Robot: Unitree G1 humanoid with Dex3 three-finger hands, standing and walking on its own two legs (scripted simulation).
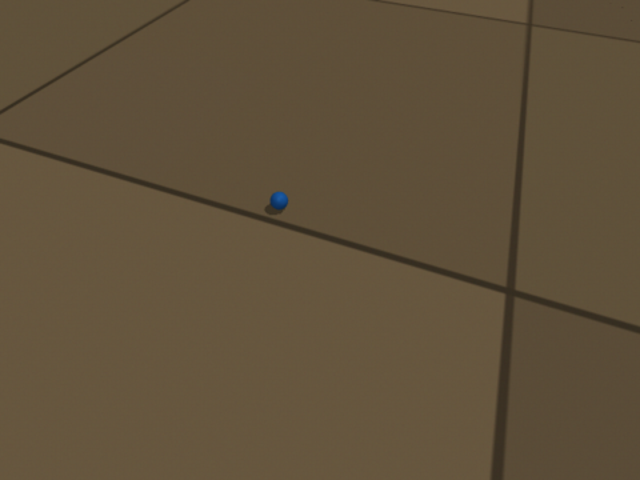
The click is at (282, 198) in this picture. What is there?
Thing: free ball
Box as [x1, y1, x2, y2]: [270, 192, 287, 209]
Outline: 275,192 271,196 270,202 272,206 275,208 283,208 287,203 287,197 282,192
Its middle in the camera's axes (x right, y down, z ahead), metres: -0.18 -0.21 +1.75
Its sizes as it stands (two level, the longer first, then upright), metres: 0.080 0.080 0.080
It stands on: the floor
